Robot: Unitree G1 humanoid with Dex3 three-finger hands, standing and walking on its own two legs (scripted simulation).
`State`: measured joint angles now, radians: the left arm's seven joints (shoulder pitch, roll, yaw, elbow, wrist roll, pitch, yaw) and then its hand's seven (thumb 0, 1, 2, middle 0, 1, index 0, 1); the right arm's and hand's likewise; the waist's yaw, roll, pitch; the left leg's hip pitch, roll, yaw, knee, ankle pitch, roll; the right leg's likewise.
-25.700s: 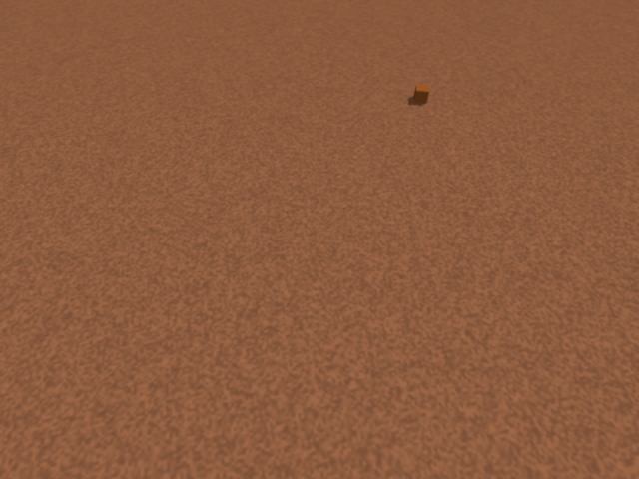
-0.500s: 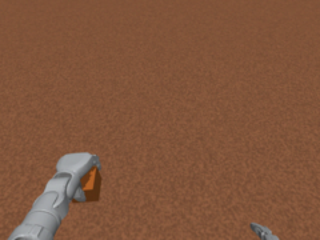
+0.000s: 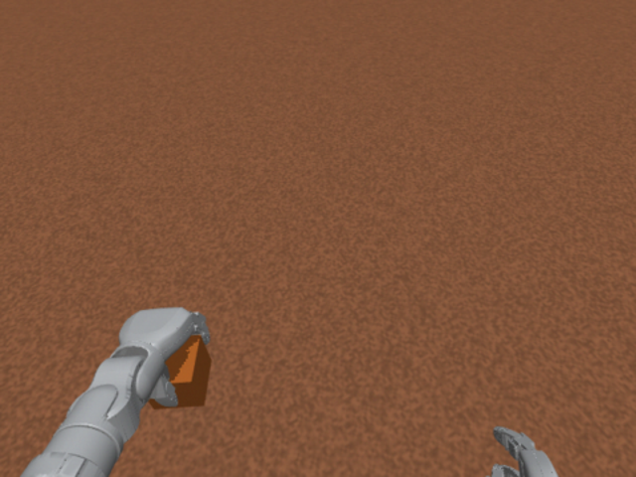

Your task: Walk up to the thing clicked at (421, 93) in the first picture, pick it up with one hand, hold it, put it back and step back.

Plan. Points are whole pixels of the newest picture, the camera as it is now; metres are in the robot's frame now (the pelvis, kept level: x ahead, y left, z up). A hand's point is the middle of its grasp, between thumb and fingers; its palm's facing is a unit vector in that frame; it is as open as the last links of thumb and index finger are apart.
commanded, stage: hold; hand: left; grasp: from above
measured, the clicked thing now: (177, 371) +0.30 +0.22 -0.09
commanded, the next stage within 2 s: crouch in 0.76 s
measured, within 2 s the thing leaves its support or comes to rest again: neither
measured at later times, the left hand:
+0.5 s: hand (170, 370) +0.28 +0.21 -0.04, palm faces -0.47 -0.05 -0.88, open 10.1 cm
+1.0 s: hand (165, 358) +0.30 +0.22 -0.05, palm faces -0.48 -0.05 -0.88, open 10.1 cm
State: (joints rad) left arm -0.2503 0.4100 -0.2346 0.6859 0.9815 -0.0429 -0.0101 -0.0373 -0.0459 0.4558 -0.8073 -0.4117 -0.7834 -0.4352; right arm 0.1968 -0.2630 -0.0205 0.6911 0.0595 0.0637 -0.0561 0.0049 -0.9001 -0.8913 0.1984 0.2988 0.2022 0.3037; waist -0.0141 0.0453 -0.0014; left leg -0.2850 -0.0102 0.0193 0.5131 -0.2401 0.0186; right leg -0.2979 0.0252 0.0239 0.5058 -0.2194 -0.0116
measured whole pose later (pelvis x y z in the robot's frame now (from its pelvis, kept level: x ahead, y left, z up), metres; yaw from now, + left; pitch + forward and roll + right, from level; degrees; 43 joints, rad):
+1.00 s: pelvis +0.01 +0.00 +0.00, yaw +0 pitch +1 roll +0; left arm -0.22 0.42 -0.22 0.66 0.98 -0.06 -0.02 -0.04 -0.01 0.43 -0.77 -0.44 -0.75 -0.45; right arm 0.18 -0.25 -0.02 0.70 0.07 0.08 -0.07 0.01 -0.90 -0.89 0.20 0.30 0.20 0.30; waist -0.01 0.04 0.01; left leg -0.24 -0.01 0.02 0.47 -0.24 0.02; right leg -0.25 0.02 0.02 0.46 -0.22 -0.01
